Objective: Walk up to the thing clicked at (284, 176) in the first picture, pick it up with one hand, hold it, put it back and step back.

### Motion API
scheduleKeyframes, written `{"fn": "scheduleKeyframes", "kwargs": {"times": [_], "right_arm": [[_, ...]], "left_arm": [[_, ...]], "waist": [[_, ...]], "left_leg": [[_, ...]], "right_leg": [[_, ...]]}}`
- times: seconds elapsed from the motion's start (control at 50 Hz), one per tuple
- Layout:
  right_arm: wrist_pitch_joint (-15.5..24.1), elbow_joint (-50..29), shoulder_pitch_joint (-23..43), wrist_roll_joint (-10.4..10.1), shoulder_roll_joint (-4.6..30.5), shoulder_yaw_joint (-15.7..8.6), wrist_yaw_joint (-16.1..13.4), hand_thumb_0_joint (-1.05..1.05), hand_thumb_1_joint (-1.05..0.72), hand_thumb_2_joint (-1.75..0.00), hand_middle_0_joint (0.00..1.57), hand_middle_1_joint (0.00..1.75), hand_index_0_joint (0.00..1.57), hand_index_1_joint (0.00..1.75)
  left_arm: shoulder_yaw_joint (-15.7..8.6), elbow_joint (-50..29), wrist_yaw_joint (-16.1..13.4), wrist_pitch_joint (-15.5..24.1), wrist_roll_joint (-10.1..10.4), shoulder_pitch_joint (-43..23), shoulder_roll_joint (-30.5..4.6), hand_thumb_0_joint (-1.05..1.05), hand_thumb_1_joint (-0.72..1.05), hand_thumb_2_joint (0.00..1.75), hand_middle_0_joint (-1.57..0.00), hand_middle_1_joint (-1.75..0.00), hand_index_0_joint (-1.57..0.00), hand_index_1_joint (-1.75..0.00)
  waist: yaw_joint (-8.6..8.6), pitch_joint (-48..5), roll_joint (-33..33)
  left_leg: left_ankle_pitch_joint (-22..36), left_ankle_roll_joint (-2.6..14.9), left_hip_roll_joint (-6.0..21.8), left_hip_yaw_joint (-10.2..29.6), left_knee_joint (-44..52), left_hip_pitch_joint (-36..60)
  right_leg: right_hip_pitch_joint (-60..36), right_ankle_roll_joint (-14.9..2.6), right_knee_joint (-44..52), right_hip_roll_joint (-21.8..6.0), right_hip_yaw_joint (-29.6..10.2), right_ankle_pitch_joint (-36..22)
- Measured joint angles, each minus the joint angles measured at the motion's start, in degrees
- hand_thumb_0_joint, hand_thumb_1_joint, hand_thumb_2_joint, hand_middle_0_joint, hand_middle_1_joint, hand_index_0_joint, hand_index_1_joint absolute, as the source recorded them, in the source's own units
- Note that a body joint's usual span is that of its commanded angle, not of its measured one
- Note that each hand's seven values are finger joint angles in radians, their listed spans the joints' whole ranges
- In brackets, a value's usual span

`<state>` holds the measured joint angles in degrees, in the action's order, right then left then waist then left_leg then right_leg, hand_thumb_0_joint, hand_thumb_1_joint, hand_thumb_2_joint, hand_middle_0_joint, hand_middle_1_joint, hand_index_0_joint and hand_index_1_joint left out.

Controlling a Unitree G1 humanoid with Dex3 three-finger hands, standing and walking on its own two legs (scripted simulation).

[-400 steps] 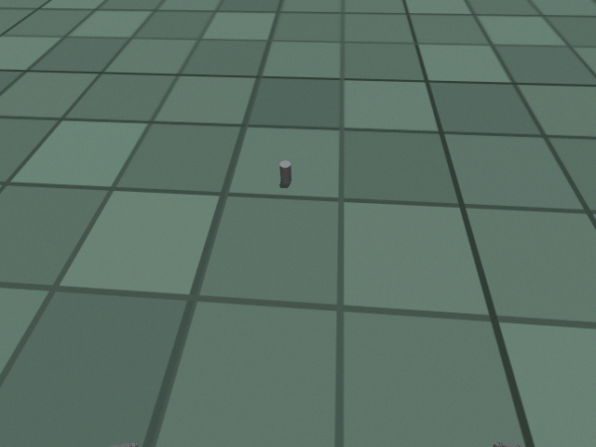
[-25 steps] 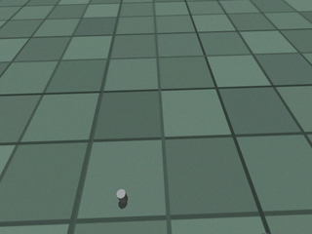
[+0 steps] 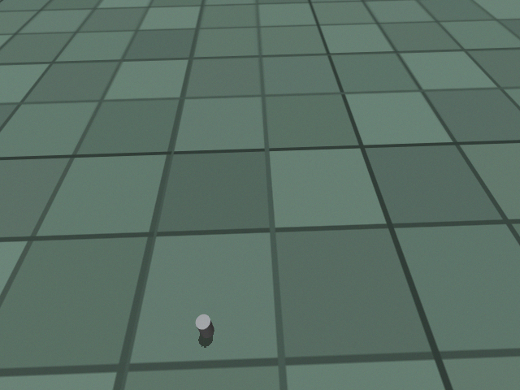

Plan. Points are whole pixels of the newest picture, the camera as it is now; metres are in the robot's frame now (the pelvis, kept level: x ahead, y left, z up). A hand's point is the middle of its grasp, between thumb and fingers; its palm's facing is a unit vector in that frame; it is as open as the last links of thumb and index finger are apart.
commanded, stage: stand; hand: left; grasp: from above
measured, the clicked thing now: (205, 326) +0.42 +0.23 -0.73
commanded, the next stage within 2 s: rise first in 0.38 s
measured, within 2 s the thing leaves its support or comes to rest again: neither
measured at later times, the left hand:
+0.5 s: hand out of the picture +0.07 +0.25 -0.16, palm faces -0.03 -0.94 -0.34, open 7.3 cm
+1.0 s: hand out of the picture +0.14 +0.26 -0.20, palm faces -0.09 -0.91 -0.41, open 13.1 cm
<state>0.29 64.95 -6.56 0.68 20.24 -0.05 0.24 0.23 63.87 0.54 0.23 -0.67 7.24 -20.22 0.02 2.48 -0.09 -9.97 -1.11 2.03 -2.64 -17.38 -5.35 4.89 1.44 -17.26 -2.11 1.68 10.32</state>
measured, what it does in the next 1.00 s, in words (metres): stands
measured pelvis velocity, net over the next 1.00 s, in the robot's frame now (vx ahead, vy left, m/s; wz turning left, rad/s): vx -0.01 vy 0.01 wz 0.01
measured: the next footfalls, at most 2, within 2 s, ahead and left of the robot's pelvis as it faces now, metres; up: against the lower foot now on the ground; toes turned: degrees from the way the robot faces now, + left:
none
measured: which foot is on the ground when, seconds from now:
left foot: down 0.00-1.00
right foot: down 0.00-1.00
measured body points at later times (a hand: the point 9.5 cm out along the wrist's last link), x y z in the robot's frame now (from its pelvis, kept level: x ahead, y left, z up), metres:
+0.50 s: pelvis +0.00 +0.00 +0.00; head +0.01 +0.00 +0.45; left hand +0.07 +0.30 -0.13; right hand +0.07 -0.30 -0.13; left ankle -0.01 +0.13 -0.75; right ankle -0.01 -0.13 -0.75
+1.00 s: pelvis -0.01 +0.01 -0.05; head +0.06 +0.01 +0.39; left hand +0.14 +0.31 -0.17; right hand +0.12 -0.26 -0.16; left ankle -0.01 +0.13 -0.75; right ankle -0.01 -0.13 -0.75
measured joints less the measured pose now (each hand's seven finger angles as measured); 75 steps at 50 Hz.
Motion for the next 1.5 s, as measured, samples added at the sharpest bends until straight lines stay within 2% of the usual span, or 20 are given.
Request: {"fn": "scheduleKeyframes", "kwargs": {"times": [0.5,0.56,0.6,0.66,0.72,0.86,1.0,1.18,1.36,1.44,1.5], "right_arm": [[-0.01,0.05,0.12,-0.02,0.06,0.03,0.03,0.01,-0.91,-0.9,0.2,0.3,0.2,0.3],[1.08,-7.59,-2.81,-2.55,-0.36,0.26,-1.59,0.01,-0.92,-0.9,0.2,0.3,0.2,0.3],[1.75,-11.55,-3.82,-3.19,-1.29,0.1,-2.22,0.01,-0.92,-0.9,0.2,0.3,0.2,0.3],[2.21,-15.63,-4.64,-2.58,-3.43,-0.52,-2.32,0.01,-0.93,-0.9,0.2,0.3,0.2,0.3],[2.45,-18.69,-5.9,-2.1,-5.22,-1.11,-2.04,0.01,-0.92,-0.9,0.2,0.3,0.2,0.3],[2.72,-23.96,-8.35,-2.19,-6.2,-1.3,-1.42,0.01,-0.91,-0.9,0.2,0.3,0.2,0.3],[4.9,-27.1,-7.95,-1.67,-5.69,-2.16,-1.36,0.01,-0.9,-0.9,0.2,0.3,0.2,0.3],[6.65,-30.46,-5.66,-1.31,-5.89,-2.34,-1.92,0.01,-0.88,-0.89,0.2,0.3,0.2,0.3],[8.53,-33.35,-4.38,-1.04,-6.87,-1.3,-2.14,0.01,-0.88,-0.89,0.2,0.3,0.2,0.3],[9.39,-33.89,-4.07,-1.0,-6.93,-0.83,-2.27,0.01,-0.88,-0.89,0.2,0.3,0.2,0.3],[10.37,-34.04,-3.65,-0.83,-6.58,-0.54,-2.11,0.01,-0.89,-0.9,0.2,0.3,0.2,0.3]], "left_arm": [[0.15,-0.11,0.02,0.0,-0.05,-0.09,0.0,0.01,0.9,0.9,-0.2,-0.3,-0.21,-0.31],[-1.61,-3.27,-0.8,0.83,1.15,-1.46,1.09,0.01,0.86,0.91,-0.2,-0.34,-0.2,-0.35],[-3.51,-2.3,-0.59,1.23,0.32,-5.12,1.58,0.01,0.8,0.91,-0.2,-0.4,-0.2,-0.41],[-6.41,-0.94,0.62,1.07,-2.73,-9.97,1.02,0.01,0.66,0.9,-0.2,-0.53,-0.2,-0.53],[-8.26,-3.66,1.15,0.01,-5.38,-10.64,0.67,0.01,0.48,0.89,-0.19,-0.67,-0.2,-0.66],[-8.25,-10.78,0.34,-6.02,-8.52,-7.09,1.51,0.01,0.0,0.9,-0.17,-0.89,-0.18,-0.88],[-8.54,-18.74,-0.1,-7.46,-10.63,-2.51,2.29,0.0,-0.33,0.92,-0.14,-1.0,-0.15,-0.99],[-7.61,-30.66,-0.33,-10.24,-13.52,3.78,2.55,0.0,-0.46,0.96,-0.11,-1.05,-0.11,-1.05],[-6.72,-39.25,-0.94,-13.19,-14.76,8.03,2.31,0.0,-0.47,0.96,-0.09,-1.08,-0.1,-1.07],[-6.22,-40.49,-1.25,-13.24,-16.03,8.1,1.81,0.0,-0.48,0.95,-0.09,-1.09,-0.11,-1.07],[-6.05,-38.1,-1.37,-11.74,-18.19,5.75,0.75,0.0,-0.49,0.95,-0.09,-1.09,-0.1,-1.07]], "waist": [[0.06,0.21,-0.06],[-0.15,0.26,-0.29],[-0.22,0.52,-0.27],[-0.59,-0.18,0.33],[-0.92,-1.31,0.71],[-1.86,-3.74,-0.09],[-1.52,-6.02,-0.12],[-1.23,-7.93,-0.31],[-1.35,-9.37,-0.7],[-1.41,-9.85,-0.96],[-1.53,-10.5,-0.94]], "left_leg": [[-0.21,0.02,-0.07,0.02,-0.24,-0.34],[-1.45,0.22,-0.14,0.7,-4.03,-4.79],[-2.26,0.2,-0.09,1.05,-6.89,-8.29],[-3.72,0.08,0.18,1.25,-11.38,-13.85],[-5.29,0.04,0.45,0.95,-14.81,-17.47],[-8.35,0.36,0.51,0.88,-20.48,-22.49],[-13.34,0.65,0.61,1.42,-31.17,-31.6],[-17.87,0.77,1.02,2.37,-41.59,-40.83],[-20.49,0.75,1.25,3.21,-48.89,-48.47],[-21.38,0.72,1.19,3.61,-52.0,-52.02],[-22.22,0.68,1.06,3.85,-55.4,-56.28]], "right_leg": [[0.39,0.03,-0.38,-0.08,0.0,0.29],[4.44,-0.06,-3.92,-0.28,0.54,1.61],[7.78,-0.18,-6.68,-0.31,0.75,2.5],[13.32,-0.36,-11.17,-0.2,0.74,4.02],[17.13,-0.45,-14.6,-0.05,0.28,5.41],[21.86,-0.07,-19.51,-0.18,-0.02,7.98],[30.55,0.3,-29.64,-0.4,0.01,12.76],[39.1,0.45,-39.12,-0.24,0.4,16.95],[46.34,0.43,-46.02,-0.12,0.77,19.51],[49.75,0.38,-49.16,-0.22,0.96,20.54],[54.05,0.28,-52.85,-0.39,0.96,21.63]]}}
